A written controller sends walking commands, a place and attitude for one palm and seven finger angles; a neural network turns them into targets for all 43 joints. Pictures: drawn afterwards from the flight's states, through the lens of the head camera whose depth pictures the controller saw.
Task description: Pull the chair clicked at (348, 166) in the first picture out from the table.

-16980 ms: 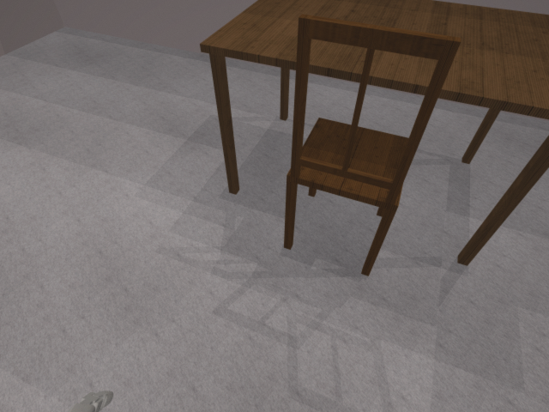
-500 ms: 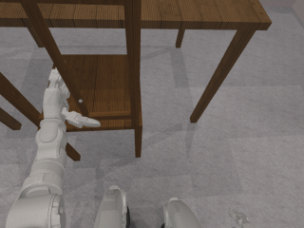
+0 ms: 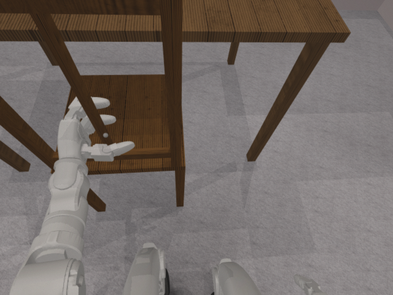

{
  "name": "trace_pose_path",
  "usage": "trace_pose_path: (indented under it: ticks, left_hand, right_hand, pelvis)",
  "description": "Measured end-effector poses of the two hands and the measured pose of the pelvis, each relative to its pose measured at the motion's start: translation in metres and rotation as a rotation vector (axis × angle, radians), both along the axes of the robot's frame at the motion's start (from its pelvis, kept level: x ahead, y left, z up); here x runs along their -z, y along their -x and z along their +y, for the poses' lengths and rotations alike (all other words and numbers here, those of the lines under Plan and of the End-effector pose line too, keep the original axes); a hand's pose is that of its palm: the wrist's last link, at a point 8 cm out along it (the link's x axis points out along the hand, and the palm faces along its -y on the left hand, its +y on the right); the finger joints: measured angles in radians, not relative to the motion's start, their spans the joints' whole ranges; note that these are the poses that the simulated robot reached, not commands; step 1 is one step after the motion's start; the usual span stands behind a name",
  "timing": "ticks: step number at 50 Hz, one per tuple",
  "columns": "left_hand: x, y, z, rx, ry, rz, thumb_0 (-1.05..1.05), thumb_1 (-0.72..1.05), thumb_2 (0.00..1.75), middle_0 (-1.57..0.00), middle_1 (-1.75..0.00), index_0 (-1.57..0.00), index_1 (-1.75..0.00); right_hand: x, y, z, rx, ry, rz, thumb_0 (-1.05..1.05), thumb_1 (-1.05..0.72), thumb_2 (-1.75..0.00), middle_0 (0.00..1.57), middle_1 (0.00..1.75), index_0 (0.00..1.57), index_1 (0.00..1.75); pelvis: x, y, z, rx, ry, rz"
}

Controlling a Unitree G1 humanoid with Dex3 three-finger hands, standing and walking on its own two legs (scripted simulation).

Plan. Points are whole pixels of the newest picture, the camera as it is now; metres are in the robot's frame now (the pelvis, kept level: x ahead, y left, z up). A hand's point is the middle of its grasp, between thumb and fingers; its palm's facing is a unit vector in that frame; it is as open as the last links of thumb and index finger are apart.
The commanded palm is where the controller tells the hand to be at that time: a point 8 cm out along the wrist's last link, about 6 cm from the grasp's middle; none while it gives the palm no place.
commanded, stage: hook a spindle and tug to test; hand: left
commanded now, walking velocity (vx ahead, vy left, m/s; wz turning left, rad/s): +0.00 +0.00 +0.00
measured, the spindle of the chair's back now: (88, 106) +0.47 +0.21 +0.07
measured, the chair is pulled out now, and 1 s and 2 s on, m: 0.00 0.04 0.18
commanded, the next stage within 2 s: step backward, pulling the chair out in 0.90 s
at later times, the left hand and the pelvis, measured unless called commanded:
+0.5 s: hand (106, 136) +0.42 +0.18 +0.03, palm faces +0.07 -1.00 -0.01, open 5.2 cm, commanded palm +0.38 +0.22 +0.03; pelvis +0.01 +0.01 +0.01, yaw +0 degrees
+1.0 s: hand (107, 148) +0.40 +0.17 +0.03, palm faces +0.06 -1.00 -0.02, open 5.3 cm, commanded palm +0.37 +0.22 +0.03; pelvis +0.02 +0.00 +0.01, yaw +0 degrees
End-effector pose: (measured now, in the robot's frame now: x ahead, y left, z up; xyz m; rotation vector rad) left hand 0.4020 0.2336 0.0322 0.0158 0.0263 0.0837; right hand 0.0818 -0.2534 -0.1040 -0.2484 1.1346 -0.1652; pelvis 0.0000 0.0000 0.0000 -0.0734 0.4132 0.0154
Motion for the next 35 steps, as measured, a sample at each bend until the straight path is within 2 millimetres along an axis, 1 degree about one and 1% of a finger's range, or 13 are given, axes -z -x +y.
trace_pose_path:
  ticks: [2,6,13,18,26,35]
  left_hand:
    - [0.0,0.0,0.0,-0.001,0.005,-0.001,-0.01,0.0,0.51,-0.4,-1.25,-0.4,-1.29]
    - [0.0,-0.001,-0.001,0.001,0.0,-0.002,-0.01,0.21,0.6,-0.4,-1.31,-0.4,-1.36]
    - [0.0,-0.003,-0.001,0.009,-0.004,-0.009,0.0,0.59,0.76,-0.42,-1.35,-0.41,-1.39]
    - [0.0,-0.002,-0.001,0.009,-0.001,-0.001,0.01,0.77,0.84,-0.41,-1.35,-0.41,-1.4]
    - [-0.001,0.004,-0.002,0.012,0.004,0.01,0.01,0.79,0.82,-0.38,-1.36,-0.38,-1.42]
    - [-0.001,0.012,-0.004,0.014,0.0,0.003,0.01,0.79,0.82,-0.38,-1.36,-0.38,-1.42]
  right_hand:
    - [-0.002,-0.001,0.0,0.001,0.002,-0.001,0.01,-0.9,-0.9,0.2,0.3,0.2,0.3]
    - [-0.004,-0.002,0.001,0.001,0.005,-0.002,0.01,-0.9,-0.9,0.2,0.3,0.2,0.3]
    - [-0.005,-0.007,0.002,-0.004,0.008,0.003,0.01,-0.9,-0.9,0.2,0.3,0.2,0.3]
    - [-0.006,-0.011,0.005,0.0,-0.001,-0.003,0.01,-0.9,-0.9,0.2,0.3,0.2,0.3]
    - [-0.01,-0.021,0.01,-0.003,-0.017,-0.021,0.01,-0.9,-0.9,0.2,0.3,0.2,0.3]
    - [-0.011,-0.034,0.01,-0.019,-0.02,-0.038,0.01,-0.9,-0.9,0.2,0.3,0.2,0.3]
  pelvis:
    - [-0.001,-0.001,0.001,0.0,0.001,0.0]
    - [-0.002,-0.003,0.002,0.001,0.001,0.001]
    - [-0.003,-0.006,0.005,0.001,0.002,0.005]
    - [-0.004,-0.008,0.006,0.003,0.002,0.005]
    - [-0.008,-0.014,0.007,0.007,-0.003,0.001]
    - [-0.008,-0.017,0.007,0.003,-0.004,-0.002]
